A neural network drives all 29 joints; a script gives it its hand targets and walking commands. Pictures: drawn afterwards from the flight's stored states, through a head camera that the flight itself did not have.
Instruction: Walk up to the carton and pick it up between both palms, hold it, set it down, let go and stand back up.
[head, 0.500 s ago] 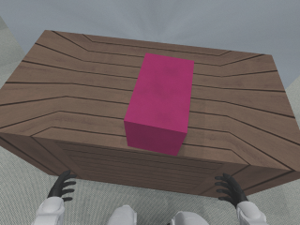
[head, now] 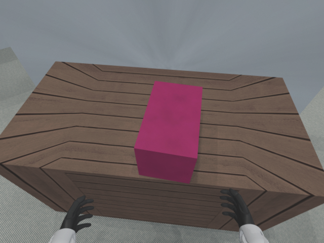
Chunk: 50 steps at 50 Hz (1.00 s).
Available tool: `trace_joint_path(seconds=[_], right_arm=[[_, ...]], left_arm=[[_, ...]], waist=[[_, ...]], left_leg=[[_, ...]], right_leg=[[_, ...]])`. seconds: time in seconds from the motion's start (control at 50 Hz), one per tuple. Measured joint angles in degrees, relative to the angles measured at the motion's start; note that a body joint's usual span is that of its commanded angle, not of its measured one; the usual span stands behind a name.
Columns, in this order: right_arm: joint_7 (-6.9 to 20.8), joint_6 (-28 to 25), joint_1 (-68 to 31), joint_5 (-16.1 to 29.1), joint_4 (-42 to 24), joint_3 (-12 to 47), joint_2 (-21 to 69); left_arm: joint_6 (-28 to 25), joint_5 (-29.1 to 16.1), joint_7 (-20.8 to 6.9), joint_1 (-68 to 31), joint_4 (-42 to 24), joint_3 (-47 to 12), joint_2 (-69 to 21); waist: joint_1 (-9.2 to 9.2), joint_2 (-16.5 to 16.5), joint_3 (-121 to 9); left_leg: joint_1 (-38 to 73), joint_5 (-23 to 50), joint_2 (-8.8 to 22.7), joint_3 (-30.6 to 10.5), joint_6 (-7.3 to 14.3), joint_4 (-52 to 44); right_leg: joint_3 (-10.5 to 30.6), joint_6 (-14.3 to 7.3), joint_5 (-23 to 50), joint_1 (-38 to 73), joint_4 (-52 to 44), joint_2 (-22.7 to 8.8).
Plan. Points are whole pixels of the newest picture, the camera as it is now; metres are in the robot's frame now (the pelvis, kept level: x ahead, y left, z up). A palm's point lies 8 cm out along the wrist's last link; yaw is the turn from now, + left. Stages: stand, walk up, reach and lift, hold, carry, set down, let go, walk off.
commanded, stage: reach and lift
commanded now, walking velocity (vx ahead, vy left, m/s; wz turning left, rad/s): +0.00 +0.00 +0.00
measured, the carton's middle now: (171, 130) +0.45 +0.00 -0.06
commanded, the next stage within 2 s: none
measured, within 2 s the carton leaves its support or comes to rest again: neither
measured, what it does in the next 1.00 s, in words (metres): stands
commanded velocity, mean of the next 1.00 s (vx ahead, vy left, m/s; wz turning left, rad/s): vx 0.00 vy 0.00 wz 0.00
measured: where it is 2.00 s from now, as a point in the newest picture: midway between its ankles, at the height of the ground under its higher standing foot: outside the picture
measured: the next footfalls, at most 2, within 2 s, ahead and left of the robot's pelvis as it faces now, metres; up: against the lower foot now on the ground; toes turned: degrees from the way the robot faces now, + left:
none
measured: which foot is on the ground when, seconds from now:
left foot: down 0.00-1.00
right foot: down 0.00-1.00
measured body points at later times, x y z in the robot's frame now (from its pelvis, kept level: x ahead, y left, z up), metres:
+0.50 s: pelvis +0.01 +0.02 +0.00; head +0.00 +0.04 +0.45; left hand +0.18 +0.24 -0.07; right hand +0.19 -0.17 -0.06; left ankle +0.01 +0.11 -0.74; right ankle -0.01 -0.12 -0.74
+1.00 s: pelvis +0.01 +0.02 +0.00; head +0.00 +0.03 +0.44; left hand +0.21 +0.23 -0.03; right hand +0.20 -0.15 -0.04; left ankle +0.01 +0.11 -0.74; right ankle -0.01 -0.12 -0.74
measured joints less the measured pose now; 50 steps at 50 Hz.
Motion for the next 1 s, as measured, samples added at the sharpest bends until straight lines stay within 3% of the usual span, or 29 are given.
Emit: trace_joint_path(seconds=[0.42,0.76,1.0], right_arm=[[0.45,-4.3,7.68,4.65,-7.35,-0.86,-0.23],[-3.89,-11.33,10.54,6.05,-9.94,0.7,3.51],[-5.58,-15.27,6.93,7.0,-9.93,0.78,5.34]], left_arm=[[-11.46,-3.38,0.56,5.33,-2.53,-5.92,-1.24],[-21.89,-7.63,-3.19,6.89,-4.29,-8.43,1.87],[-26.16,-9.09,-3.5,2.74,-4.55,-9.72,2.1]], waist=[[0.94,-0.43,-1.96],[0.26,0.89,-2.25],[-0.4,0.87,-1.78]], left_leg=[[3.89,-0.59,-0.41,2.04,1.09,-2.19],[2.81,-2.39,-0.23,0.74,0.91,1.1],[-0.43,-3.59,-0.14,0.16,1.09,4.76]], right_leg=[[1.97,0.79,1.0,3.97,-3.84,-0.47],[0.7,0.83,-0.58,3.94,-1.8,-0.3],[0.15,0.85,-1.69,1.13,1.37,-0.23]])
